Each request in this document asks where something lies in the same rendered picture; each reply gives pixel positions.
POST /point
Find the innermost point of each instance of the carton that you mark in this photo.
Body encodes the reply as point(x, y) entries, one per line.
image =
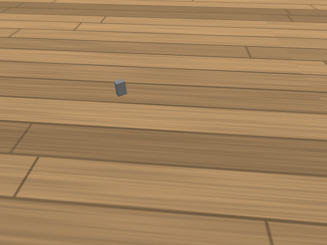
point(120, 87)

